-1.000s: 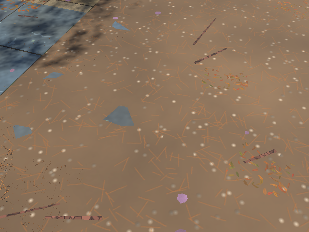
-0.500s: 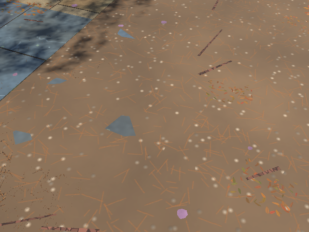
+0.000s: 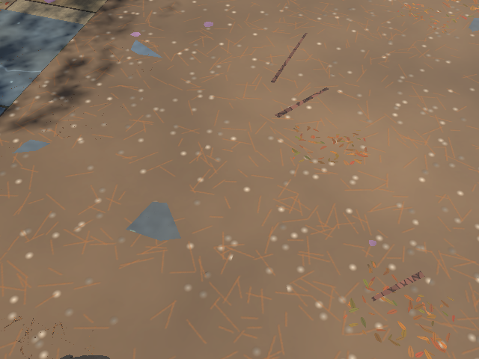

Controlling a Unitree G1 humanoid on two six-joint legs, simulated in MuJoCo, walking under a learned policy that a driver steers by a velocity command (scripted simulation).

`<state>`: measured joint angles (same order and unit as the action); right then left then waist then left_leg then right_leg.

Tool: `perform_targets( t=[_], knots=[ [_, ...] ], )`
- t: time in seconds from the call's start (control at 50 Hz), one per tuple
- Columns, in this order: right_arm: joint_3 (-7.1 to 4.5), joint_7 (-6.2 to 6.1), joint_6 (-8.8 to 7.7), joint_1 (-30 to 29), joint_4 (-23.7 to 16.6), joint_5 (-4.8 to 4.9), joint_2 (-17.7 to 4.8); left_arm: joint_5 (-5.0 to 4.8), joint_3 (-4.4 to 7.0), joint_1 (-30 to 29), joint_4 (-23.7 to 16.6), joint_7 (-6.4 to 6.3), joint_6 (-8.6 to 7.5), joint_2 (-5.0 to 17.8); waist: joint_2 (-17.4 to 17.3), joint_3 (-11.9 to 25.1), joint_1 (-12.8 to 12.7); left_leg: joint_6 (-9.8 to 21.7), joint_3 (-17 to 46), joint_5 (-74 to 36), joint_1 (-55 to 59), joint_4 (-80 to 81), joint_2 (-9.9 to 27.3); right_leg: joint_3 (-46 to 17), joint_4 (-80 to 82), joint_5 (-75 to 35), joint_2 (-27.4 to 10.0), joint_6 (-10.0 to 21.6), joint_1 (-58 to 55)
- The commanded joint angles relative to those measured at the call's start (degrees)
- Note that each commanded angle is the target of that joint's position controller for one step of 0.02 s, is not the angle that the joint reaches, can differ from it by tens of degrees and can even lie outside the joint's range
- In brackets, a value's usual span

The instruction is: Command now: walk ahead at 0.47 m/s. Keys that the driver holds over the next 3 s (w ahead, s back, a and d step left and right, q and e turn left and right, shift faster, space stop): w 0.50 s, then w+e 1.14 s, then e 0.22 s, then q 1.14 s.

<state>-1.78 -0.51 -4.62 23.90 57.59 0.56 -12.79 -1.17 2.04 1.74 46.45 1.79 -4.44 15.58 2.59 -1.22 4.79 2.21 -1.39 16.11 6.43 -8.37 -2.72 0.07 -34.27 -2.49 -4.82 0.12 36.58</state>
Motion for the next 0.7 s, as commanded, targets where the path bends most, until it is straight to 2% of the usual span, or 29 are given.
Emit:
perform_targets(
  t=[0.02,0.04,0.08,0.1,0.12,0.14,0.16,0.18,0.2,0.22,0.24,0.26,0.28,0.32,0.36,0.4,0.46,0.52,0.56,0.6,0.62,0.64,0.66,0.68,0.7],
  knots=[
    [-2.35,-0.53,-0.15,1.13,-1.16,0.59,-10.65,-0.25,0.48,-8.08,-5.93,0.76,-1.13,3.65,-6.44,-6.52,-1.43,7.54,5.5,-19.98,-4.61,2.15,16.37,0.05,4.21,-1.15,1.26,1.77,-0.98],
    [-2.57,-0.56,0.14,0.79,-1.14,0.56,-10.98,-0.21,0.73,-7.46,-5.98,0.99,-1.26,4.36,-6.51,-5.61,-2.34,7.01,5.31,-23.55,-2.37,0.22,17.12,0.02,4.77,0.53,1.57,2.65,-1.96],
    [-3.07,-0.59,0.88,-0.48,-1.54,0.09,-12.33,-0.16,1.92,-1.7,-4.74,0.96,-1.27,6.76,-8.4,-0.55,-5.98,5.8,4.46,-41.88,0.43,-7.85,17.15,2.05,4.09,4.94,4.42,4.6,-10.59],
    [-2.92,-0.6,1.51,-1.12,-1.76,-0.29,-11.92,-0.21,3.2,6.8,-2.24,0.61,-1.05,8.72,-8.5,4.68,-10.36,4.59,2.72,-49.91,-1.05,-18.16,15.05,3.69,4.18,5.86,6.43,6.18,-21.2],
    [-2.21,-0.65,1.78,-0.88,-2.53,-0.81,-10.62,-0.06,4.26,17.07,0.38,0.04,-0.75,11.13,-6.97,11.53,-14.52,2.94,1.53,-42.88,-10.78,-32.58,12.66,-0.88,2.31,6.41,2.12,8.68,-37.88],
    [0.09,0.24,0.78,7.42,-3.3,-0.87,-2.63,1.23,5.67,24.24,2.16,-0.12,-0.52,16.97,7.77,21.94,-11.48,-1.15,0.16,-14.88,-34.6,-57.27,2.74,-28.62,5.73,19.66,-13.69,18.76,-61.57],
    [0.1,0.64,-0.89,6.27,-1.95,0.14,-3.8,0.75,4.28,24.2,2.68,0.11,-0.46,12.39,10.57,25.24,-12.04,-0.74,8.46,15.44,-42.17,-66.93,-0.92,-45.62,17.46,27.78,-17.39,20.28,-62.44],
    [-1.53,0.95,-2.04,-0.47,-4.34,1.93,-9.72,0.38,3.28,18.57,2.13,0.07,-0.76,9.6,7.68,14.19,-11.26,0.6,9.0,13.18,-47.86,-70.62,2.91,-37.95,19.09,29.64,-15.35,16.65,-53.92],
    [-1.64,0.71,-2.64,-5.11,-5.73,2.36,-10.64,0.59,2.75,13.26,0.94,-0.01,-0.99,7.87,3.06,7.99,-9.63,1.39,7.24,7.64,-47.44,-68.55,6.19,-29.79,20.46,25.34,-13.41,14.86,-44.23],
    [-1.84,0.25,-2.59,-7.1,-6.04,1.59,-10.13,1.09,2.27,9.73,0.62,0.18,-1.3,6.35,-0.34,3.78,-7.67,1.28,6.13,3.33,-45.13,-64.56,8.64,-23.25,22.2,18.57,-11.27,13.88,-35.51],
    [-2.15,-0.08,-1.95,-6.12,-5.76,0.85,-9.36,1.73,1.85,7.86,0.52,0.34,-1.74,4.95,0.75,2.57,-5.38,1.23,6.54,0.53,-41.07,-61.35,10.63,-18.49,23.68,13.94,-9.02,12.83,-30.01],
    [-1.98,-0.13,-1.15,-4.63,-5.31,0.53,-7.81,1.87,1.71,7.24,0.79,0.54,-1.89,4.35,1.62,2.38,-4.09,0.94,6.58,-0.62,-38.2,-59.76,11.26,-16.06,25.27,12.34,-7.87,12.82,-26.82],
    [-1.77,-0.2,-0.48,-3.9,-5.12,0.38,-6.42,1.61,1.74,7.64,1.27,0.61,-2.1,4.48,1.58,1.99,-3.46,0.53,6.12,-0.97,-37.28,-58.17,11.57,-14.12,26.5,10.65,-7.41,13.34,-24.88],
    [-1.73,-0.39,0.36,-6.38,-6.29,0.07,-6.14,1.38,2.02,9.36,2.41,0.23,-2.39,5.9,0.98,-0.03,-3.21,-0.72,5.4,-3.77,-39.77,-53.7,12.28,-11.08,28.56,8.06,-7.25,14.21,-22.96],
    [-1.8,-0.42,0.35,-11.36,-8.18,-0.5,-6.66,1.36,2.38,11.73,3.39,-0.57,-2.25,7.3,-0.03,-1.56,-4.34,-1.99,5.16,-10.1,-44.02,-46.47,12.57,-9.34,29.56,6.11,-7.13,14.3,-24.35],
    [-1.6,-0.04,-0.14,-15.4,-9.41,-0.61,-6.17,1.05,2.4,13.29,3.98,-1.22,-1.85,7.74,-0.27,-2.08,-5.45,-2.45,4.19,-17.31,-43.97,-37.73,11.65,-6.32,29.6,4.24,-5.64,12.94,-25.26],
    [-0.93,0.69,-0.74,-22.11,-11.08,-0.15,-5.13,0.46,2.53,16.9,5.41,-1.74,-1.51,8.72,-0.44,-2.83,-7.91,-2.66,1.71,-24.14,-40.49,-27.68,9.09,-3.44,29.64,4.39,-4.71,11.63,-26.36],
    [-0.68,1.58,-1.04,-27.0,-13.0,0.29,-5.62,-0.04,2.62,20.76,7.38,-1.84,-0.63,8.7,-0.6,-4.03,-9.36,-2.06,2.39,-22.99,-41.79,-22.97,8.16,-4.42,27.26,3.6,-7.03,11.49,-32.6],
    [-0.95,2.18,-1.45,-28.23,-14.23,0.3,-6.81,-0.24,2.89,21.63,7.97,-2.06,0.22,9.06,-0.37,-4.02,-8.49,-1.06,3.53,-18.83,-42.07,-20.18,7.59,-6.47,24.02,1.44,-9.04,10.83,-37.07],
    [-1.66,2.39,-1.93,-25.05,-13.8,0.35,-8.8,-0.26,3.37,20.52,7.62,-2.27,0.9,10.21,1.1,-2.04,-6.03,-0.12,3.03,-14.16,-36.52,-18.79,6.22,-8.25,19.81,-4.3,-9.9,9.88,-38.9],
    [-2.55,2.22,-2.16,-19.83,-12.48,0.31,-10.37,-0.17,3.35,19.19,7.17,-2.3,1.17,10.3,1.44,0.99,-2.85,0.9,1.61,-12.78,-28.71,-17.41,4.68,-7.41,13.98,-12.01,-8.29,8.86,-38.12],
    [-4.05,1.69,-2.31,-10.1,-9.8,0.01,-13.48,0.39,2.62,19.04,6.58,-2.27,1.25,8.47,0.6,7.88,1.33,2.83,2.29,-13.4,-14.0,-18.9,5.8,-5.35,2.46,-13.15,-4.73,7.14,-33.08],
    [-5.27,1.18,-2.13,-0.63,-8.48,-0.88,-18.46,1.92,1.13,21.48,4.93,-2.13,0.87,4.15,-7.73,18.18,3.0,7.24,15.66,-12.86,5.92,-21.74,18.36,-2.18,-17.07,3.95,0.99,4.55,-18.86],
    [-5.47,1.5,-1.44,1.7,-7.02,-0.71,-19.37,0.41,-0.32,27.74,5.04,-1.8,-0.19,-1.46,-21.96,24.92,0.2,13.66,39.6,1.69,18.75,-12.59,27.83,-3.17,-32.79,36.01,8.58,2.03,-0.74],
    [-3.86,1.43,-1.53,-0.25,-7.82,-0.51,-13.16,-1.4,1.52,23.04,5.3,-1.93,-0.73,6.17,-14.33,18.96,1.91,11.04,38.2,8.53,13.58,-8.86,25.61,-8.53,-38.68,35.35,5.21,2.61,4.15]
  ],
)
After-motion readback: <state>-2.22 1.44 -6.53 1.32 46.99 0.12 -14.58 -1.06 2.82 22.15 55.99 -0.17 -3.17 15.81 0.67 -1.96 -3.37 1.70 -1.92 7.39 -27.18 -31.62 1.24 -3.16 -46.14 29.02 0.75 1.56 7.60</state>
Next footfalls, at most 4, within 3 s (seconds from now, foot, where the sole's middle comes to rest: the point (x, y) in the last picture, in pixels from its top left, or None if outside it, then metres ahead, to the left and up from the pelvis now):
0.12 right None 0.27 -0.13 -0.78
0.64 left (186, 329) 0.58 0.11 -0.78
1.18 right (279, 249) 0.82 -0.18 -0.78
1.68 left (255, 167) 1.17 -0.15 -0.78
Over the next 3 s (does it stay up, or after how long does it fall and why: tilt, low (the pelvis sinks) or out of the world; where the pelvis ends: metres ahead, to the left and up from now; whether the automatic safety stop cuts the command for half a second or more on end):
stays up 1.10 -0.24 0.00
